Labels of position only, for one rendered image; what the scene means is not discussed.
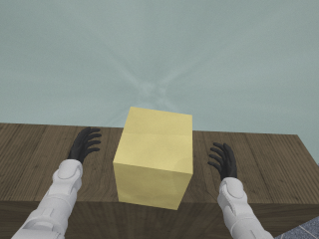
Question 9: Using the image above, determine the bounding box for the robot left forearm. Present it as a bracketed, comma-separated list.
[11, 159, 83, 239]

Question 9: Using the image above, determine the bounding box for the robot left hand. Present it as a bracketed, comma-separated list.
[67, 126, 102, 164]

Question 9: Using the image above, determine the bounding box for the robot left upper arm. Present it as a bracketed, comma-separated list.
[13, 229, 65, 239]

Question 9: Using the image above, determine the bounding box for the robot right forearm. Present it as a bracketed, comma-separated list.
[217, 177, 274, 239]

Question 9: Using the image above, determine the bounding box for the robot right hand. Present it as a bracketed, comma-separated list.
[208, 142, 238, 181]

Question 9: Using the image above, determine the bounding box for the carton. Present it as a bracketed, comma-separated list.
[113, 107, 193, 210]

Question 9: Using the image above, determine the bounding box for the pedestal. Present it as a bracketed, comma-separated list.
[0, 122, 319, 239]

